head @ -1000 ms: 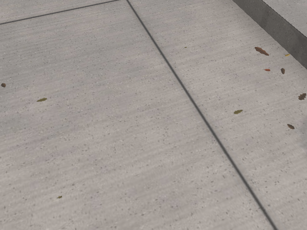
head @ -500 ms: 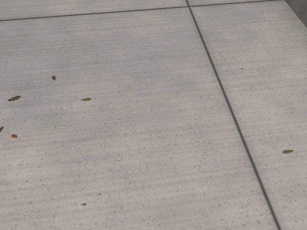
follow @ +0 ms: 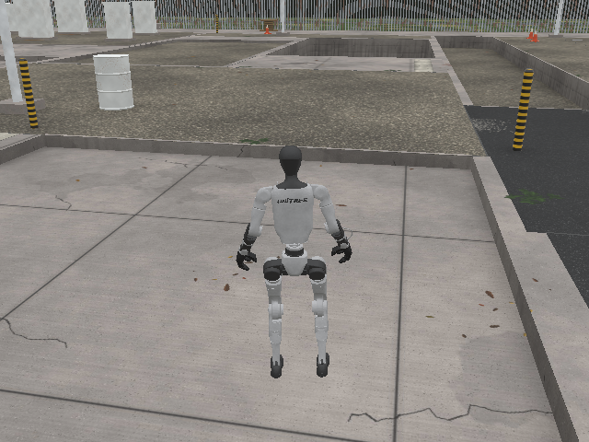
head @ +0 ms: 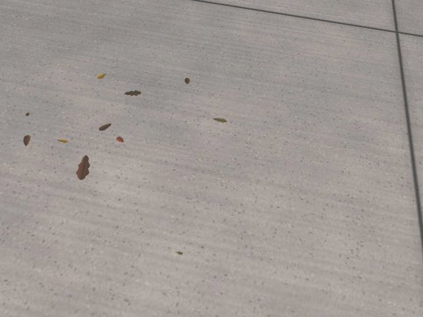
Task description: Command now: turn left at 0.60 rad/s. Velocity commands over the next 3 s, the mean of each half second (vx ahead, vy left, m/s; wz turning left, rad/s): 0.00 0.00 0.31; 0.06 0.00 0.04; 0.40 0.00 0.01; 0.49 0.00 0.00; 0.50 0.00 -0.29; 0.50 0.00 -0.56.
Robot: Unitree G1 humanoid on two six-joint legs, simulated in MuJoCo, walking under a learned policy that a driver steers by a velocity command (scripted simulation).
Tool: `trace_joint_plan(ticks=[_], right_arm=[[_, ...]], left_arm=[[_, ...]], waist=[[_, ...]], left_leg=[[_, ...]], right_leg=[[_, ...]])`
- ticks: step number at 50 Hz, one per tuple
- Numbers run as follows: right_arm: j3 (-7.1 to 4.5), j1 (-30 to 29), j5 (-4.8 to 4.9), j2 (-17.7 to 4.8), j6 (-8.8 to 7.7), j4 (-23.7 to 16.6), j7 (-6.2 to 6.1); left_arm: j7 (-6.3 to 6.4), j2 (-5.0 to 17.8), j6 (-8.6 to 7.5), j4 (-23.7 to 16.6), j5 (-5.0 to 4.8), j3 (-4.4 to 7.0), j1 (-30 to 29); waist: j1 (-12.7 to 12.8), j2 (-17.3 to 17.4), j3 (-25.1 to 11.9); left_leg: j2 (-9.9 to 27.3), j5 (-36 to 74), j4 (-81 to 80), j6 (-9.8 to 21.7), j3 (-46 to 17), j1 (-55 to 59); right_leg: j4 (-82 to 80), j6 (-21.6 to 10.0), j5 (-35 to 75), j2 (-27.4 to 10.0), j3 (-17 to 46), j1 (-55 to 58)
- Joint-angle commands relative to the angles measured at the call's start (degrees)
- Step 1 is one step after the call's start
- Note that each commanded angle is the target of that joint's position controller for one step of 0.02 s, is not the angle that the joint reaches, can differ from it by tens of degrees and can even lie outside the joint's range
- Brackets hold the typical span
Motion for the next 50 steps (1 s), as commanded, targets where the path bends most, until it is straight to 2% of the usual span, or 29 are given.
trace_joint_plan(ticks=[1,2,3,4,6,10,15,17,18,19,20,21,22,23,24,25,28,33,41,42,43,44,45,46,47,48,50], right_arm=[[-3.15,4.72,-1.82,-12.30,-2.95,-3.08,-0.36],[-2.82,1.23,-0.59,-10.79,-3.09,-3.13,-0.82],[-2.13,-1.10,0.54,-9.27,-2.88,-3.46,-1.18],[-1.64,-2.37,0.55,-8.61,-2.66,-3.62,-1.58],[-1.10,-2.38,-0.25,-7.63,-2.50,-3.40,-2.03],[-0.88,-1.18,-0.44,-7.61,-2.40,-2.06,-2.34],[-0.40,-1.52,-0.64,-7.63,-2.11,-0.80,-1.36],[0.35,-3.03,-0.13,-6.21,-2.15,-0.28,-1.15],[0.86,-2.64,0.10,-4.97,-2.31,0.31,-1.12],[1.37,-0.56,-0.59,-3.42,-2.78,0.92,-1.13],[1.30,2.91,-1.68,-3.27,-3.36,1.41,-0.89],[1.29,2.94,-1.53,-2.72,-3.43,1.50,-1.04],[1.06,1.15,-1.82,-4.24,-3.26,2.06,-1.22],[0.71,-0.89,-1.54,-4.75,-2.95,2.02,-1.31],[0.62,-1.68,-1.26,-4.65,-2.47,2.10,-1.44],[0.63,-1.52,-1.24,-4.31,-2.19,1.97,-1.44],[0.78,-0.69,-0.93,-2.94,-2.38,2.86,-1.33],[0.63,0.50,-0.85,-2.26,-2.75,4.33,-1.55],[0.41,2.19,-0.80,-2.28,-2.75,6.12,-2.38],[0.51,3.09,-0.81,-1.87,-2.64,6.70,-2.51],[0.46,3.49,-0.61,-1.93,-2.54,7.07,-2.65],[0.28,3.87,-0.32,-2.19,-2.64,7.17,-2.75],[0.28,3.24,-0.11,-1.99,-3.12,6.60,-2.72],[0.39,1.96,0.28,-1.37,-4.01,5.71,-2.53],[0.47,0.30,0.91,-1.08,-5.08,4.84,-2.28],[0.47,-1.35,1.19,-1.29,-6.04,4.31,-1.96],[0.33,-0.89,1.38,-1.40,-7.28,4.34,-1.08]], left_arm=[[0.56,6.61,-1.16,-6.54,-0.40,1.55,-5.48],[0.96,6.43,-0.86,-5.31,-0.30,1.84,-4.09],[1.29,6.77,-0.52,-4.76,0.11,2.03,-3.30],[1.16,6.51,-0.45,-4.21,0.32,2.05,-1.96],[0.65,5.25,-0.57,-3.21,-0.11,1.67,0.06],[0.14,2.94,-0.52,-3.61,-0.38,0.36,-1.90],[-0.60,3.63,-0.82,-4.04,-0.84,0.20,-2.04],[-1.00,2.59,-1.31,-3.45,-0.76,-0.06,-0.04],[-1.25,2.00,-1.68,-3.05,-0.18,-0.36,1.27],[-1.17,3.66,-2.00,-3.25,0.80,-0.27,2.17],[-0.92,7.99,-2.02,-3.89,1.28,0.48,2.10],[-1.21,5.91,-2.09,-2.94,1.10,-0.06,-0.47],[-1.56,2.46,-2.37,-4.05,0.78,-0.99,-2.98],[-1.60,2.19,-2.58,-3.95,0.77,-1.08,-2.91],[-1.62,2.97,-2.91,-4.00,0.71,-1.05,-2.28],[-1.52,3.36,-3.25,-3.68,0.59,-0.96,-1.43],[-1.05,2.57,-3.27,-3.37,0.45,-1.41,0.42],[-0.86,1.96,-2.82,-3.53,0.33,-1.80,0.71],[-1.28,0.99,-2.93,-2.33,0.17,-2.25,1.02],[-1.26,0.76,-2.85,-1.76,0.24,-2.34,1.79],[-1.18,1.40,-2.66,-1.41,0.06,-2.16,2.11],[-0.98,2.81,-2.44,-1.13,-0.35,-1.69,2.73],[-0.70,3.91,-2.38,-0.62,-0.78,-1.37,4.26],[-0.47,5.13,-2.55,0.03,-1.08,-1.08,6.47],[-0.27,6.46,-2.79,0.63,-1.25,-0.69,7.52],[-0.05,7.03,-3.09,0.99,-1.26,-0.44,8.27],[-0.19,7.09,-3.54,1.05,-1.29,-0.34,7.65]], waist=[[-3.74,12.59,-9.11],[-1.90,9.70,-7.53],[-1.05,9.91,-6.69],[-0.16,10.53,-7.20],[0.24,10.15,-8.97],[-1.42,10.61,-8.47],[-2.57,11.26,-5.96],[-0.61,10.20,-5.70],[0.57,8.89,-5.84],[-0.17,5.98,-7.32],[-3.43,-2.27,-7.99],[-4.91,-8.79,-7.83],[-3.80,-6.77,-6.30],[-2.52,-5.54,-5.28],[-1.77,-4.28,-4.39],[-1.47,-3.25,-4.06],[-0.89,-0.64,-3.87],[-0.47,2.64,-3.87],[-0.76,3.20,-3.66],[-0.80,2.74,-4.75],[-0.70,1.75,-3.89],[-0.43,-0.17,-2.07],[0.11,-2.75,0.47],[0.74,-5.54,2.49],[0.98,-7.02,5.01],[1.61,-6.51,6.51],[1.07,-6.30,5.14]], left_leg=[[19.88,30.19,-13.88,15.61,-25.34,15.55],[16.36,25.36,-13.67,12.06,-21.63,13.73],[14.68,24.99,-13.60,10.34,-19.83,12.09],[13.41,27.28,-13.48,9.98,-18.04,10.15],[12.19,28.90,-13.27,10.08,-15.93,9.88],[11.88,24.21,-12.83,10.10,-16.31,10.58],[12.39,17.88,-12.28,10.93,-20.01,6.46],[11.07,17.90,-10.52,9.48,-20.20,5.25],[9.64,16.67,-9.92,7.39,-19.60,3.77],[7.35,12.12,-8.30,4.13,-18.28,1.57],[2.22,4.12,-3.70,1.11,-13.30,-0.93],[0.44,0.11,-4.93,-1.48,-8.61,3.45],[1.13,2.61,-5.62,-2.60,-8.61,5.85],[0.76,4.64,-5.34,-2.33,-8.57,5.21],[0.91,6.51,-5.32,-1.74,-9.19,4.72],[1.19,8.00,-5.68,-1.42,-9.68,4.64],[1.55,9.70,-6.24,-1.02,-10.24,4.24],[1.79,11.37,-6.49,-1.65,-10.59,4.27],[2.23,13.64,-6.34,-2.19,-10.82,6.25],[1.56,9.31,-6.27,-2.13,-10.02,6.82],[0.26,2.05,-5.21,-1.82,-8.56,5.59],[-1.31,-6.66,-3.06,-1.42,-6.57,2.41],[-2.04,-11.02,0.05,-1.31,-4.73,-2.24],[-2.09,-10.19,4.81,-1.42,-2.50,-6.67],[-0.54,-8.13,7.91,-1.38,-1.03,-9.93],[1.45,-7.62,10.25,-1.02,-2.17,-11.55],[3.19,-10.39,9.57,0.20,-2.28,-11.57]], right_leg=[[22.72,0.05,-7.15,3.85,7.05,-18.03],[21.25,-0.13,-2.08,3.25,7.43,-17.87],[19.74,0.21,1.25,3.16,7.55,-17.09],[20.42,0.76,4.07,3.94,6.79,-14.43],[18.92,1.43,7.29,4.81,5.86,-11.38],[6.15,1.63,8.26,4.32,5.77,-7.51],[-5.45,0.42,5.48,4.86,4.98,0.74],[-15.66,-0.61,11.01,5.37,4.24,6.31],[-23.72,-1.47,19.21,5.18,4.45,11.38],[-24.73,-2.78,27.62,1.24,8.42,17.02],[-22.55,-5.84,37.81,-4.88,13.21,19.11],[-24.04,-10.07,28.98,-6.08,15.60,11.42],[-24.99,-9.46,21.29,-3.51,14.07,9.14],[-24.52,-7.51,17.56,-1.29,11.94,9.00],[-23.90,-6.23,16.77,0.06,10.52,8.97],[-23.57,-5.78,16.06,0.37,10.16,8.98],[-22.02,-5.37,16.53,1.42,8.83,9.78],[-20.87,-5.60,17.07,2.35,8.10,10.55],[-20.90,-5.63,18.03,3.27,7.44,10.03],[-21.63,-5.80,12.98,3.67,7.23,10.26],[-22.57,-6.53,5.14,3.92,7.69,9.68],[-24.16,-8.16,-4.48,3.12,9.82,9.06],[-27.32,-10.59,-12.93,0.05,14.88,8.90],[-31.79,-13.72,-19.22,-5.08,22.33,9.86],[-34.97,-16.64,-21.52,-10.18,29.12,9.91],[-36.15,-18.16,-19.45,-12.37,32.24,9.15],[-35.84,-17.54,-12.19,-12.12,29.68,11.31]])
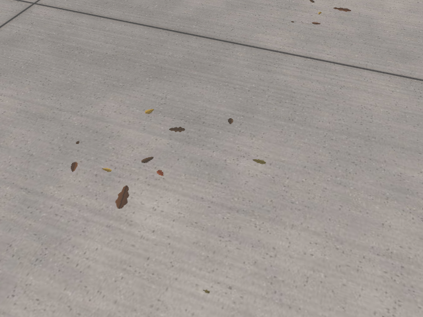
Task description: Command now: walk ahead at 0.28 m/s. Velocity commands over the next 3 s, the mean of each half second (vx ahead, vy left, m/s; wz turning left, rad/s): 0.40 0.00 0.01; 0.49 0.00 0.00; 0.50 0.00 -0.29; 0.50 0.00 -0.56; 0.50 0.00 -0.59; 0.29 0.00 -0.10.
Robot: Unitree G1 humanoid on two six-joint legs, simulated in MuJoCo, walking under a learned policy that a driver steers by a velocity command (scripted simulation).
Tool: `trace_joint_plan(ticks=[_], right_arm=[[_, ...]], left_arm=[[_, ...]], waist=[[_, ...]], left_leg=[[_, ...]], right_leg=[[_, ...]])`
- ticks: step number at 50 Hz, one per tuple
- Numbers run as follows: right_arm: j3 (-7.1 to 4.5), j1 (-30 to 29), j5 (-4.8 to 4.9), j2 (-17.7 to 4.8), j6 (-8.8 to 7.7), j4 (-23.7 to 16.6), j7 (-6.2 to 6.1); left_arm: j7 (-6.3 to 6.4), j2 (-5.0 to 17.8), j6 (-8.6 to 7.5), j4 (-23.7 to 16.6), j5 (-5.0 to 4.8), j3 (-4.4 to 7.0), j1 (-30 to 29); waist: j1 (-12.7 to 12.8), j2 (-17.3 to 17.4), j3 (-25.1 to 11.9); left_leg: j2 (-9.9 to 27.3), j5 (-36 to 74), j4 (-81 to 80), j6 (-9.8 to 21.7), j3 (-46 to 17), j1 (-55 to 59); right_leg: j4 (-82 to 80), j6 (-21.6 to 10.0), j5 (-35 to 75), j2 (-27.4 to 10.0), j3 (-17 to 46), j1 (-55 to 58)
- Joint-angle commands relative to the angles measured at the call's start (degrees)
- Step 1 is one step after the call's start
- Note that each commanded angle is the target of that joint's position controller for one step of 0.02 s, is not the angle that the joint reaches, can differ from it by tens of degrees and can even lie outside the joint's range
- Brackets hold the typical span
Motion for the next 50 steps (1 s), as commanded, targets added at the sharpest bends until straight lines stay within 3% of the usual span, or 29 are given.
trace_joint_plan(ticks=[1,3,4,5,6,7,8,9,10,12,15,18,20,23,25,26,27,28,29,30,31,32,33,34,35,38,41,45,50], right_arm=[[-1.08,-4.95,0.59,-4.60,-3.25,-5.60,1.15],[-1.58,1.95,0.01,-4.36,-3.74,-1.82,1.77],[-2.21,6.50,-0.24,-5.33,-3.63,-0.07,1.81],[-3.15,12.88,-0.26,-8.61,-3.72,0.72,1.41],[-4.49,16.61,-0.39,-15.24,-4.01,0.35,1.81],[-3.34,14.71,-0.77,-11.78,-4.59,-0.05,1.92],[-2.44,11.83,-0.73,-9.17,-4.96,-0.73,1.79],[-2.07,10.01,-0.89,-8.30,-5.05,-1.35,1.82],[-1.75,8.27,-0.92,-8.05,-4.81,-1.49,1.90],[-0.87,7.98,-1.16,-6.22,-4.24,-1.34,1.84],[-0.91,9.94,-0.48,-7.32,-3.65,-0.38,1.21],[-1.04,11.11,-0.63,-9.13,-3.23,0.44,0.38],[-1.24,12.58,-0.32,-10.19,-3.29,1.41,0.27],[-1.56,12.01,0.37,-10.72,-3.16,2.48,0.30],[-1.99,10.86,0.09,-11.85,-2.70,2.63,0.22],[-2.20,10.14,-0.20,-12.49,-2.28,2.58,0.15],[-1.92,9.65,-0.52,-11.95,-1.78,2.36,0.00],[-1.00,10.38,-1.57,-9.97,-1.70,1.00,-0.25],[1.63,19.98,-0.98,-0.37,-2.75,0.64,0.59],[0.32,15.94,0.61,-6.94,-3.97,1.74,0.93],[-0.72,8.32,2.04,-10.35,-4.61,-0.57,1.14],[-0.49,4.43,1.57,-10.17,-5.07,-1.59,0.83],[-0.69,2.69,0.43,-9.67,-5.05,-1.77,0.59],[-0.83,4.17,0.05,-9.04,-4.53,-1.44,0.61],[-0.67,5.54,0.04,-7.90,-3.89,-0.90,0.57],[-0.34,3.67,-0.61,-6.56,-2.51,-1.50,0.24],[-0.07,-3.13,-1.12,-6.35,-2.84,-3.55,0.32],[0.72,-11.55,-0.67,-4.84,-3.96,-5.47,1.33],[0.79,-18.81,0.03,-5.64,-4.70,-8.70,3.13]], left_arm=[[0.11,10.94,-0.96,-3.09,-0.76,2.94,-1.52],[-0.34,10.10,-0.45,-3.63,-1.46,2.72,-4.78],[-0.42,8.25,-0.57,-3.73,-1.06,2.16,-4.94],[-0.72,4.42,-1.05,-4.98,-0.29,0.90,-6.86],[-0.47,3.87,-2.22,-7.87,-0.80,0.76,-7.10],[-0.39,7.65,-3.02,-7.63,-1.85,1.87,-6.95],[-0.86,8.34,-3.50,-7.07,-2.47,2.13,-5.89],[-1.18,7.72,-3.82,-6.15,-2.05,2.01,-5.58],[-1.47,7.66,-4.09,-6.06,-1.22,2.16,-6.37],[-2.50,6.62,-3.91,-5.76,-0.70,2.12,-6.80],[-3.10,4.31,-3.42,-7.17,-0.19,1.30,-10.69],[-3.52,2.72,-3.77,-9.42,-0.44,0.37,-17.21],[-3.84,3.42,-3.91,-10.36,-0.76,0.42,-19.86],[-4.32,5.35,-4.18,-11.31,-0.99,0.98,-20.81],[-4.26,7.22,-4.21,-10.75,-0.73,1.80,-17.60],[-3.87,8.71,-4.02,-9.51,-0.61,2.64,-12.53],[-3.25,10.72,-3.66,-6.83,-0.66,3.84,-3.33],[-2.41,14.20,-3.26,-4.80,-0.07,4.73,7.10],[-2.97,18.40,-3.41,-3.36,0.63,5.36,10.00],[-2.91,12.25,-3.46,-3.31,-0.03,4.03,9.04],[-2.57,10.18,-3.48,-3.61,-0.18,3.34,4.16],[-2.47,9.39,-3.51,-4.08,0.09,3.03,0.12],[-2.65,8.34,-3.69,-4.23,0.74,2.76,-2.45],[-2.75,7.20,-4.03,-4.22,1.55,2.43,-3.74],[-2.87,6.74,-4.36,-3.92,1.41,2.42,-4.26],[-2.84,7.84,-5.30,-2.07,0.58,2.67,-3.19],[-2.09,9.43,-4.92,-0.64,0.40,2.99,-0.62],[-1.54,11.07,-4.08,1.15,-0.33,3.08,3.66],[-1.29,11.80,-2.32,4.00,-0.59,3.14,8.46]], waist=[[0.44,-7.78,7.00],[-3.32,-6.51,3.53],[-5.02,-4.79,1.10],[-7.46,4.13,-0.70],[-7.59,18.22,-1.08],[-6.39,12.58,1.33],[-4.61,8.48,4.27],[-3.91,5.77,4.28],[-3.23,4.13,5.08],[-2.52,5.37,4.27],[-3.37,4.56,4.54],[-5.04,5.26,5.99],[-5.50,5.87,6.94],[-3.72,6.08,7.47],[-1.10,6.95,4.09],[1.83,7.78,0.07],[6.40,7.19,-5.79],[9.73,1.74,-14.18],[3.81,-16.56,-24.02],[6.40,-12.08,-21.75],[5.82,-8.45,-10.60],[3.98,-2.10,-5.87],[2.08,-0.44,-2.72],[-0.16,-2.06,-2.50],[-1.20,-2.98,-2.49],[-1.96,-2.50,0.58],[-0.12,-1.31,2.75],[3.45,-0.95,3.71],[5.41,-1.70,4.81]], left_leg=[[2.91,-1.95,-3.06,1.92,1.02,-8.13],[-0.94,11.82,-13.07,1.75,5.08,10.26],[-0.65,13.19,-13.13,1.50,3.62,17.41],[8.16,6.43,-19.90,4.58,-10.05,23.85],[20.58,-1.75,-28.81,13.49,-35.19,28.34],[23.41,-5.14,-30.28,16.90,-39.75,26.31],[21.75,-5.26,-29.71,15.53,-34.22,25.87],[19.30,-2.37,-30.20,13.48,-28.56,25.27],[17.84,3.74,-30.96,12.05,-24.51,24.25],[14.45,16.99,-32.11,10.07,-16.22,21.58],[12.30,27.60,-33.02,10.01,-8.97,19.29],[10.64,27.23,-34.42,9.16,-4.63,14.46],[11.83,25.64,-35.23,9.25,-4.43,13.51],[14.75,30.05,-33.17,8.10,-4.34,18.32],[15.22,44.73,-27.44,6.68,-3.41,21.93],[14.38,55.36,-20.74,5.86,-2.33,22.49],[11.90,60.27,-9.52,4.30,-0.34,19.12],[9.28,43.92,8.15,2.57,0.51,5.72],[-2.58,-3.50,29.56,-1.09,-1.63,-15.20],[-0.92,-6.44,36.15,-0.36,-8.04,-21.64],[2.14,-1.74,36.87,0.21,-5.77,-25.91],[5.16,3.84,34.04,0.57,-4.22,-23.79],[7.06,7.09,30.77,0.42,-3.60,-21.36],[8.72,9.34,29.00,0.47,-4.27,-17.59],[9.24,10.13,27.53,0.18,-4.13,-15.57],[10.24,12.79,21.85,-1.42,-2.94,-17.13],[10.51,22.44,11.47,-2.67,-2.34,-21.45],[7.84,32.59,-3.20,-2.56,0.44,-18.44],[5.94,28.01,-10.67,-0.75,0.55,-20.93]], right_leg=[[-20.59,-10.60,-15.39,-16.95,22.33,-1.29],[-15.78,-7.26,-7.37,-10.67,12.56,-9.11],[-10.41,-5.48,-4.14,-8.29,9.12,-12.22],[5.26,-1.84,-0.78,-3.13,2.91,-18.51],[22.37,0.92,-8.71,2.66,-0.35,-30.67],[32.58,0.34,-13.11,0.13,4.88,-36.45],[35.86,-1.01,-7.73,-2.47,6.22,-40.02],[35.74,-1.85,-2.42,-4.26,5.34,-40.36],[33.78,-1.87,1.85,-5.55,4.94,-40.48],[30.16,-0.86,7.23,-6.66,3.03,-36.59],[21.28,1.89,12.56,-5.90,0.06,-34.90],[8.05,2.97,20.77,-3.90,-1.92,-28.46],[3.49,2.69,23.46,-2.75,-2.21,-24.82],[-0.46,0.11,22.25,-2.60,-0.54,-24.10],[-1.16,-1.98,18.81,-0.80,-1.52,-18.87],[-1.12,-3.38,17.36,1.03,-3.00,-11.93],[-1.51,-5.03,17.85,2.04,-4.00,0.56],[1.19,-8.39,17.27,-8.06,7.47,19.65],[-7.34,-18.30,-0.10,-22.43,38.48,37.35],[-15.52,-16.87,-9.77,-21.44,46.00,34.58],[-16.36,-14.06,-7.48,-19.86,36.25,25.66],[-17.28,-12.67,-0.48,-17.90,29.17,16.41],[-18.47,-12.08,6.61,-15.59,23.75,8.93],[-20.01,-11.74,10.28,-13.81,20.15,4.55],[-21.70,-12.16,11.65,-12.95,18.12,2.15],[-25.09,-13.31,15.15,-12.32,12.76,-2.36],[-26.15,-12.56,18.04,-11.20,9.18,-0.63],[-25.60,-10.15,19.61,-9.67,4.88,1.83],[-20.88,-9.58,22.53,-13.73,6.35,12.58]])
Over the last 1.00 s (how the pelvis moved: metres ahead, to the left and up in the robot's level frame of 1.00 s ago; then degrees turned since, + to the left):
0.04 -0.02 0.00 8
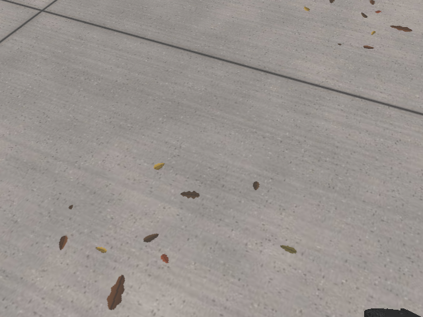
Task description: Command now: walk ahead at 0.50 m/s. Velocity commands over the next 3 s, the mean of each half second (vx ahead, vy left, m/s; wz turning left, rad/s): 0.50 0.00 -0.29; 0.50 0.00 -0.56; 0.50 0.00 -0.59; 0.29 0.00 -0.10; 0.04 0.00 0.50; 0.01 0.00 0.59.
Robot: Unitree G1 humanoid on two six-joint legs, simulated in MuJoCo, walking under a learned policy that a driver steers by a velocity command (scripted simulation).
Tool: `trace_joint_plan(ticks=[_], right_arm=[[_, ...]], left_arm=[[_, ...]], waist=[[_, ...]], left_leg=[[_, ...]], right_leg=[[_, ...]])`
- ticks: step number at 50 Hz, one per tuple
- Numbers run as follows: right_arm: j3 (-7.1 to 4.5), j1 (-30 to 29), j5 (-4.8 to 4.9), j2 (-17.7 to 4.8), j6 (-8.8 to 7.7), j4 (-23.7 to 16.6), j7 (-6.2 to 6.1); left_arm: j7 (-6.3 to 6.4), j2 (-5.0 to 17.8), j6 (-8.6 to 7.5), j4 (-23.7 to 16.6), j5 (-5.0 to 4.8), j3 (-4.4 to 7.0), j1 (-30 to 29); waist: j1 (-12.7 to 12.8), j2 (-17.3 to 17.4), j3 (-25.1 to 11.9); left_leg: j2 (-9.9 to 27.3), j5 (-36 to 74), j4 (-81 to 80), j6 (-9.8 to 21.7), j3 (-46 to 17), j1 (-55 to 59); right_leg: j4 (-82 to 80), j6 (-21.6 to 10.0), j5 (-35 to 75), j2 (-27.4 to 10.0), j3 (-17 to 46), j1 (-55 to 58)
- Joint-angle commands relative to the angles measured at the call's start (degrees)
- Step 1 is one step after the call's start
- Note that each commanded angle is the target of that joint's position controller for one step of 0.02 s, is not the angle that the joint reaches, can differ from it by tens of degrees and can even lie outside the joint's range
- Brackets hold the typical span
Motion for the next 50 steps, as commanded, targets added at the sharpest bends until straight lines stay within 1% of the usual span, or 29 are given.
trace_joint_plan(ticks=[1,3,4,5,6,7,8,9,10,11,12,14,16,21,26,27,29,30,31,32,33,34,35,36,37,39,42,46,50], right_arm=[[-1.00,-7.54,0.27,-4.74,-1.44,-6.37,1.12],[-1.65,-3.88,0.18,-6.42,-1.60,-5.74,1.35],[-2.65,2.12,-0.03,-8.09,-1.73,-4.15,1.08],[-4.08,11.93,-0.41,-11.29,-1.76,-1.69,0.46],[-5.52,20.46,-1.88,-17.30,-1.55,-0.68,-0.17],[-5.02,22.50,-1.15,-14.55,-1.01,0.25,-0.14],[-3.72,19.63,-0.83,-10.44,-0.80,-0.10,-0.30],[-3.16,15.76,-0.77,-8.74,-0.71,-0.49,-0.52],[-2.64,12.05,-0.88,-7.10,-0.90,-0.36,-0.38],[-2.24,9.48,-1.07,-5.46,-1.41,-0.39,-0.26],[-2.29,8.07,-1.41,-5.27,-1.83,-0.11,-0.14],[-2.67,7.12,-1.56,-5.59,-2.66,0.91,-0.06],[-3.11,7.29,-1.85,-6.57,-2.98,2.02,-0.34],[-3.70,8.87,-1.48,-8.81,-2.21,3.81,-1.55],[-4.64,13.27,-0.12,-11.01,-0.17,6.25,-1.97],[-4.83,13.27,0.16,-11.44,0.33,6.43,-2.03],[-5.30,12.06,0.49,-12.99,1.19,6.09,-2.38],[-5.51,11.47,0.60,-13.67,1.69,5.82,-2.61],[-5.46,10.45,0.79,-13.80,2.15,5.52,-2.79],[-4.81,10.69,0.27,-12.51,1.94,4.85,-3.00],[-2.12,16.23,-2.16,-3.75,0.55,1.77,-2.09],[-1.86,12.50,-0.43,-5.99,-2.04,0.87,-1.25],[-2.82,5.93,1.90,-9.59,-3.47,-0.98,-0.64],[-2.49,4.67,1.71,-9.08,-4.19,-1.54,-0.75],[-2.71,4.74,0.14,-9.18,-4.27,-0.83,-1.21],[-3.40,6.75,-1.05,-9.86,-2.95,-0.46,-1.23],[-2.84,5.59,-1.77,-7.37,-1.43,-1.32,-1.36],[-1.78,-3.07,-1.51,-5.03,-1.42,-3.69,-1.04],[-2.00,-8.24,-0.41,-6.16,-2.15,-5.62,-0.15]], left_arm=[[0.58,10.17,0.67,-0.88,-0.24,2.40,2.84],[0.87,11.12,1.25,-0.82,-0.22,2.66,1.65],[0.92,11.06,1.55,-0.91,-0.24,2.52,0.73],[0.99,9.38,1.53,-1.62,0.29,1.71,0.33],[0.69,3.72,0.62,-3.81,1.02,-0.16,4.22],[0.45,2.29,-0.44,-2.83,0.02,-0.75,6.56],[0.32,8.91,-1.00,-3.43,-1.65,1.11,2.01],[0.31,9.32,-1.16,-4.86,-2.19,1.38,-2.35],[0.51,8.38,-0.86,-5.23,-1.56,1.41,-4.35],[0.77,7.81,-0.06,-4.92,-0.94,1.88,-4.09],[0.78,6.48,0.84,-4.38,-0.92,1.79,-2.27],[0.87,4.23,2.19,-4.13,-0.93,1.61,-1.17],[1.11,3.90,2.77,-5.33,-0.67,1.75,-3.28],[-0.50,2.25,1.94,-8.43,-0.16,1.13,-11.75],[-2.22,2.11,1.95,-13.08,-0.20,0.80,-19.66],[-2.53,2.46,2.00,-13.83,-0.22,0.96,-20.06],[-2.83,4.07,2.28,-14.53,-0.23,1.83,-18.01],[-2.78,5.56,2.49,-13.99,-0.32,2.71,-14.01],[-2.42,7.95,2.59,-12.24,-0.52,4.20,-6.28],[-1.38,12.06,3.02,-9.71,-0.56,6.30,3.53],[-0.50,19.07,3.02,-9.46,-1.11,7.57,3.79],[-0.76,16.02,2.01,-11.77,-0.52,6.33,4.72],[-0.96,12.23,1.19,-11.40,0.07,5.22,2.98],[-0.94,10.53,0.71,-11.60,-0.12,4.72,-0.20],[-0.90,8.53,0.63,-12.33,-0.20,4.08,-4.46],[-0.48,6.86,0.56,-14.01,0.71,3.37,-8.10],[0.50,8.88,0.34,-13.61,0.24,3.90,-6.77],[1.64,9.93,1.04,-12.49,-0.25,4.23,-3.69],[1.81,9.99,1.64,-10.97,-0.67,4.31,-0.16]], waist=[[-0.29,-5.29,3.08],[-3.01,-6.88,0.50],[-6.67,-6.72,-3.21],[-11.14,-5.59,-10.34],[-11.85,4.72,-20.79],[-11.72,12.89,-26.62],[-12.61,6.90,-17.84],[-11.18,4.54,-10.91],[-9.32,1.78,-5.97],[-7.41,2.66,-3.39],[-5.93,3.76,-2.44],[-4.54,2.74,-0.98],[-4.38,1.58,0.46],[-7.05,0.23,2.43],[-9.60,-0.68,4.72],[-9.21,-0.34,4.55],[-6.89,1.59,1.71],[-4.36,2.55,-1.11],[0.20,2.00,-5.18],[4.73,-1.40,-10.32],[-1.49,-17.71,-14.23],[0.93,-12.87,-23.59],[2.50,-8.85,-16.07],[0.17,-5.23,-10.47],[-2.56,-2.34,-6.59],[-5.78,-3.95,-4.77],[-6.22,-3.53,-2.85],[-2.91,-5.93,-0.95],[-0.81,-7.27,-0.64]], left_leg=[[-1.49,-4.23,-3.59,1.69,0.67,-1.55],[-3.46,-8.70,-5.09,3.42,2.10,4.93],[-5.18,-8.31,-7.09,4.89,3.49,14.67],[-2.64,-6.26,-5.48,7.25,1.30,30.70],[12.87,-8.01,-4.04,14.28,-19.41,55.42],[19.54,-16.59,-11.94,18.90,-38.13,62.06],[17.52,-21.12,-14.11,15.81,-32.10,55.39],[15.31,-19.72,-15.59,13.54,-23.37,47.19],[12.71,-16.53,-18.27,12.29,-17.51,39.24],[10.51,-14.06,-20.61,11.17,-12.75,34.07],[9.47,-12.37,-22.66,10.80,-9.59,30.21],[8.98,-6.70,-25.08,11.30,-4.31,26.67],[8.79,-2.56,-26.01,11.40,-0.07,26.63],[7.14,-0.03,-26.81,9.67,8.74,29.54],[10.85,4.01,-23.51,8.95,11.24,40.06],[11.37,7.70,-21.75,8.45,11.81,41.83],[11.32,25.23,-14.99,7.11,13.47,43.59],[10.85,33.67,-8.40,6.42,14.18,43.42],[9.10,36.06,2.28,4.99,15.51,40.33],[6.62,24.76,17.95,2.49,15.76,28.95],[-4.11,-28.84,39.38,-1.54,13.39,1.63],[-8.44,-39.59,48.37,-1.34,-1.57,-6.64],[-5.12,-34.32,48.03,0.24,-3.85,-11.95],[-2.56,-29.11,43.10,1.27,-3.50,-10.95],[-0.55,-26.11,37.74,0.99,-3.28,-7.24],[0.97,-22.91,32.59,-0.06,-3.56,-0.18],[0.22,-18.69,24.37,-2.86,-1.57,1.11],[-3.00,-3.40,6.42,-4.22,-0.75,4.15],[-5.27,0.26,-2.09,-3.45,-1.81,7.32]], right_leg=[[-0.04,-7.98,19.32,-18.73,8.71,2.46],[4.84,-6.70,30.17,-18.89,8.39,4.42],[12.23,-5.57,38.66,-16.86,7.19,2.75],[24.16,-3.80,36.77,-13.80,5.44,-4.35],[46.37,-0.05,15.55,-6.56,2.14,-25.84],[58.71,1.28,-17.80,-1.21,7.28,-38.34],[63.18,0.80,-16.10,-4.59,10.90,-43.58],[62.04,0.66,-10.93,-7.54,9.01,-44.32],[58.56,1.15,-6.70,-9.49,8.11,-42.61],[55.58,1.50,-3.50,-11.17,8.39,-39.98],[54.84,2.03,-1.32,-11.82,8.35,-36.65],[54.05,2.92,1.14,-12.01,8.27,-35.68],[50.73,3.58,5.36,-12.12,9.07,-38.55],[33.14,3.26,18.84,-11.28,5.05,-38.29],[25.21,0.83,14.87,-10.52,1.69,-41.98],[24.50,0.02,12.39,-9.90,0.75,-41.63],[24.22,-2.12,6.57,-6.61,-2.57,-35.79],[24.43,-3.45,3.84,-4.27,-4.17,-30.02],[21.57,-5.31,5.20,-1.62,-5.03,-19.31],[19.08,-7.95,7.34,-2.74,0.51,-2.08],[16.24,-17.92,1.70,-18.03,30.65,18.54],[5.92,-22.91,-6.88,-24.13,51.31,23.97],[3.90,-19.22,-3.79,-22.78,43.76,19.83],[4.19,-16.97,0.82,-20.42,36.32,11.68],[3.95,-15.18,7.31,-18.01,30.40,3.16],[1.69,-14.51,15.29,-15.35,25.36,-5.94],[0.21,-14.54,22.01,-13.38,20.09,-12.14],[1.09,-10.70,16.38,-9.15,15.86,-15.56],[4.06,-9.11,10.56,-10.55,20.09,-13.17]])
Over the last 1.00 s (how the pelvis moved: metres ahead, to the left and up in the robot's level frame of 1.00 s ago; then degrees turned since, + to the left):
0.48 -0.02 0.01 0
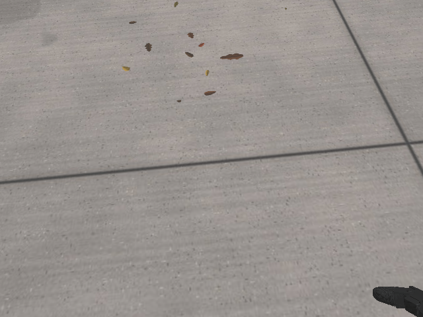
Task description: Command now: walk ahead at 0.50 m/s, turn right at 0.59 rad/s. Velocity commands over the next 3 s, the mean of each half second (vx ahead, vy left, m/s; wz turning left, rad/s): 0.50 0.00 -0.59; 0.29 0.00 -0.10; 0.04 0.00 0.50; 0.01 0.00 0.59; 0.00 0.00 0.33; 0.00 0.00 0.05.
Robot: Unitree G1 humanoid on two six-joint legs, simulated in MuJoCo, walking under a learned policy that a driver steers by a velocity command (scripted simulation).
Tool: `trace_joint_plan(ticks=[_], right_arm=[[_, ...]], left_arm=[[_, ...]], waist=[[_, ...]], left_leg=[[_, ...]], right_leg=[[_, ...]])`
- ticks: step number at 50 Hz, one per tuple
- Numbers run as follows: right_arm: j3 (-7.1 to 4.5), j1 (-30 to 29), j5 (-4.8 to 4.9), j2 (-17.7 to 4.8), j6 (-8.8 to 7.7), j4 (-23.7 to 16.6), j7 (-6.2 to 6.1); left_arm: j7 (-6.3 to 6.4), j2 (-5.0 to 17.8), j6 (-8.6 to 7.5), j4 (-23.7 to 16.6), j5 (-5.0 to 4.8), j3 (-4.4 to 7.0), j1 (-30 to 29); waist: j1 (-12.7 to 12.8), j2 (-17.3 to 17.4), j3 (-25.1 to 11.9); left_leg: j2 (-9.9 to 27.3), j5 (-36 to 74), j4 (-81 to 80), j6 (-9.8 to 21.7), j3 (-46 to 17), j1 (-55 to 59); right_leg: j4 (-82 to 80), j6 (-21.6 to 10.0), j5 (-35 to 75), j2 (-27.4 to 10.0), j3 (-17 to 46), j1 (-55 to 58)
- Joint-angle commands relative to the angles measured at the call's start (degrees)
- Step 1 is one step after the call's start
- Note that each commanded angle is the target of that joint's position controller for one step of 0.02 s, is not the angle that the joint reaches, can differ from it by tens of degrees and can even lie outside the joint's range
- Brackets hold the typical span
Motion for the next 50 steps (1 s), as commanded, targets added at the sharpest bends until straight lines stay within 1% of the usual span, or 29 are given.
trace_joint_plan(ticks=[1,4,5,6,7,8,9,10,11,12,13,15,18,23,27,29,30,31,32,33,34,35,36,37,39,41,43,45,50], right_arm=[[-1.31,-5.68,0.58,-5.15,-1.39,-5.25,0.61],[-2.34,-2.21,0.75,-7.07,-2.21,-4.73,0.85],[-3.03,2.57,0.55,-7.90,-2.49,-3.48,0.56],[-3.88,9.49,-0.39,-10.01,-2.81,-2.59,0.17],[-5.04,17.41,-1.51,-14.70,-2.56,-1.86,-0.30],[-5.10,19.89,-0.30,-13.89,-1.77,-0.09,0.29],[-3.76,16.88,0.44,-8.68,-1.40,-1.24,0.17],[-3.12,14.32,0.26,-6.61,-0.79,-1.70,-0.14],[-2.62,11.91,-0.12,-5.55,-0.45,-1.52,-0.21],[-2.19,10.51,-0.42,-4.41,-0.43,-1.16,-0.34],[-2.11,9.89,-0.58,-4.29,-0.56,-0.81,-0.40],[-2.46,10.11,-0.15,-4.87,-1.06,0.13,-0.36],[-3.27,10.99,-0.19,-7.21,-1.29,1.58,-0.44],[-3.58,12.42,0.34,-9.19,-0.27,3.30,-0.80],[-4.23,15.03,1.50,-11.33,0.94,4.92,-0.79],[-4.75,14.75,2.08,-13.02,1.66,4.99,-1.02],[-5.01,14.54,2.34,-13.83,2.09,4.90,-1.21],[-4.52,14.43,2.56,-12.91,2.44,5.01,-1.39],[-3.16,15.51,1.19,-10.06,2.10,4.43,-1.46],[-0.07,22.57,-1.35,-1.77,0.91,1.81,-0.31],[-1.13,19.93,0.96,-8.02,-0.13,4.56,0.29],[-1.93,14.02,3.12,-10.30,-0.05,3.06,0.39],[-1.48,12.21,2.72,-8.89,0.10,2.81,-0.01],[-1.56,11.68,1.74,-8.50,0.61,3.58,-0.45],[-1.75,15.57,1.74,-7.52,2.65,5.41,-0.81],[-1.68,18.09,1.43,-5.70,4.13,6.48,-1.40],[-1.67,16.48,0.87,-4.84,4.60,5.80,-1.82],[-1.55,13.64,0.72,-4.41,4.58,4.54,-1.48],[-1.76,7.87,0.84,-4.41,5.32,0.66,-0.08]], left_arm=[[0.56,9.35,-0.20,-2.35,-0.41,2.63,1.91],[0.82,9.24,0.34,-2.45,-0.16,2.74,0.87],[0.75,8.18,0.46,-2.81,-0.06,2.37,-0.08],[0.49,5.37,0.29,-3.57,0.37,1.32,-0.55],[0.49,1.78,-0.04,-4.91,0.14,0.19,4.37],[0.55,3.35,-0.43,-5.72,-0.92,-0.15,7.91],[0.54,8.74,-0.26,-4.63,-1.31,1.13,4.62],[0.48,9.96,0.09,-5.40,-0.73,1.52,-0.45],[0.36,9.21,0.24,-6.09,-0.10,1.57,-2.92],[0.13,8.38,0.44,-6.42,0.15,1.77,-3.80],[-0.19,7.10,0.75,-6.47,-0.22,1.61,-3.13],[-0.43,4.80,1.31,-6.98,-0.41,1.12,-3.39],[-0.59,3.86,1.44,-8.33,0.04,0.69,-6.26],[-2.31,2.48,0.49,-9.91,0.00,-0.09,-14.05],[-3.57,3.04,0.57,-12.32,-0.26,0.01,-18.73],[-3.76,4.83,0.85,-12.71,0.14,0.94,-16.99],[-3.66,6.50,1.10,-12.00,0.31,1.88,-13.00],[-3.20,8.64,1.17,-9.66,0.60,3.33,-4.27],[-2.01,12.08,1.47,-7.60,0.86,4.68,4.38],[-1.27,18.31,0.92,-8.58,1.61,4.57,1.48],[-1.53,12.86,0.56,-9.52,1.75,3.22,4.09],[-1.89,10.56,0.04,-8.53,2.09,2.20,1.19],[-1.95,8.74,-0.40,-7.54,1.37,1.68,-1.67],[-1.86,7.02,-0.61,-7.18,1.19,1.16,-4.83],[-1.75,6.03,-1.23,-6.64,2.20,0.74,-8.46],[-1.46,5.41,-2.28,-5.43,2.84,0.59,-10.89],[-0.73,5.44,-2.50,-4.15,3.09,0.60,-12.51],[0.24,6.20,-1.85,-3.24,2.88,0.85,-12.92],[1.30,7.73,0.56,-0.64,2.16,1.50,-10.96]], waist=[[0.08,-7.35,-1.61],[-2.38,-9.75,-2.24],[-5.03,-9.82,-4.14],[-8.39,-7.63,-10.28],[-8.63,3.84,-19.51],[-7.39,17.20,-21.98],[-8.49,9.05,-13.85],[-8.81,4.44,-8.01],[-7.69,2.12,-3.92],[-6.45,2.72,-1.94],[-5.46,4.09,-1.16],[-5.09,4.16,-0.72],[-5.36,2.08,-0.58],[-8.17,1.07,0.97],[-8.90,1.31,2.71],[-6.66,2.71,0.65],[-3.98,3.40,-2.18],[1.09,1.74,-6.46],[4.82,-3.53,-11.94],[-3.19,-19.52,-19.39],[2.29,-10.79,-28.93],[2.37,-8.05,-20.39],[0.25,-5.06,-14.19],[-1.57,-4.28,-10.47],[-5.19,-5.64,-8.50],[-7.08,-5.85,-7.62],[-7.33,-6.65,-6.19],[-6.29,-7.47,-5.52],[-3.39,-6.48,-4.28]], left_leg=[[-3.34,1.78,-5.19,0.70,1.51,7.58],[-3.71,-5.09,-7.51,3.17,1.41,12.07],[-3.91,-4.71,-9.98,4.63,2.52,18.77],[1.29,-5.34,-8.90,7.62,-1.44,31.26],[14.22,-11.59,-9.62,14.66,-19.85,52.26],[21.48,-26.45,-15.71,19.60,-40.33,58.09],[19.67,-34.12,-17.74,17.47,-35.65,51.67],[17.23,-30.18,-18.08,15.12,-26.44,44.51],[14.65,-23.32,-19.54,14.26,-19.77,37.54],[12.65,-18.39,-20.92,13.62,-14.84,33.23],[11.32,-15.41,-22.41,13.21,-10.96,30.13],[10.87,-10.28,-24.65,14.12,-5.63,28.26],[11.84,-3.29,-26.06,15.35,-0.23,30.02],[10.10,1.45,-25.84,12.93,9.81,32.55],[12.36,5.68,-23.80,11.49,12.81,38.30],[12.64,22.77,-17.40,10.33,15.07,40.80],[12.18,32.08,-10.46,9.64,16.37,40.97],[10.32,35.69,1.07,8.15,17.68,36.49],[7.87,20.14,17.03,5.60,17.43,23.07],[-2.58,-36.93,38.74,1.61,13.92,-0.69],[-2.78,-38.83,45.48,1.72,2.14,-0.81],[-0.29,-35.06,45.71,2.16,2.18,-3.77],[2.12,-31.38,40.52,2.49,2.64,-3.67],[3.45,-28.94,36.56,2.21,2.73,-1.73],[3.44,-24.52,33.75,1.39,2.47,7.04],[2.40,-20.33,29.90,0.01,2.26,10.05],[2.17,-15.39,23.79,-0.69,2.06,9.30],[2.18,-9.91,17.84,-0.76,3.31,8.75],[2.14,-9.96,9.87,0.27,5.23,6.15]], right_leg=[[-2.60,-7.07,9.36,-13.06,11.83,-3.06],[2.67,-5.77,11.10,-14.38,16.29,0.23],[6.67,-4.48,13.78,-12.48,15.64,-0.55],[17.57,-2.53,13.05,-9.46,12.67,-4.52],[36.76,1.69,-1.62,-2.26,5.06,-20.48],[49.34,3.22,-20.12,-1.91,2.33,-34.23],[54.44,3.78,-15.84,-5.62,3.46,-38.58],[55.08,4.06,-11.22,-7.61,1.04,-38.60],[52.82,4.25,-7.85,-9.25,0.15,-37.03],[50.21,4.19,-5.58,-10.96,0.10,-35.21],[48.70,4.18,-4.34,-12.02,-0.56,-32.81],[46.21,4.64,-2.69,-12.75,-1.89,-32.39],[39.79,5.62,2.97,-13.49,-2.05,-34.92],[23.83,4.87,15.59,-12.39,-6.38,-31.61],[17.08,2.56,11.81,-11.15,-9.20,-30.42],[15.60,0.28,5.75,-8.09,-12.04,-25.24],[14.96,-1.18,3.37,-5.75,-13.66,-19.28],[10.27,-3.21,7.81,-3.18,-13.83,-5.94],[9.53,-5.82,17.11,-8.27,-5.13,12.17],[7.66,-17.02,28.09,-27.46,25.61,30.61],[3.03,-19.29,31.43,-30.80,31.31,29.91],[3.68,-16.51,40.64,-28.65,19.42,23.61],[3.55,-13.24,41.82,-25.24,11.40,15.82],[1.87,-11.18,40.38,-23.07,7.02,9.12],[-2.80,-9.98,40.88,-21.26,0.87,-1.41],[-5.33,-10.11,43.10,-20.55,-4.24,-5.57],[-6.36,-9.09,42.86,-19.73,-8.38,-5.91],[-6.65,-8.01,40.27,-18.76,-11.66,-4.20],[-5.18,-8.22,35.32,-21.88,-12.30,2.42]])
Over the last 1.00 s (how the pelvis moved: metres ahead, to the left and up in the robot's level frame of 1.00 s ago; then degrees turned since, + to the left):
0.54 -0.08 0.00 -28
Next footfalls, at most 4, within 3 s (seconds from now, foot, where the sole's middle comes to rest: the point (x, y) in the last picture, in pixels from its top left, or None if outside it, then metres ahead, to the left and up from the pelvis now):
0.12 left None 0.25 0.14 -0.78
0.64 right None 0.45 -0.19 -0.78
1.16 left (253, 269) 0.61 -0.02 -0.78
1.58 right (328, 281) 0.59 -0.26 -0.78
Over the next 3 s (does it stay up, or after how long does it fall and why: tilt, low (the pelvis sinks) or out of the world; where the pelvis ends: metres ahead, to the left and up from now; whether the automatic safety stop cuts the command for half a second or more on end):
stays up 0.54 -0.13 -0.01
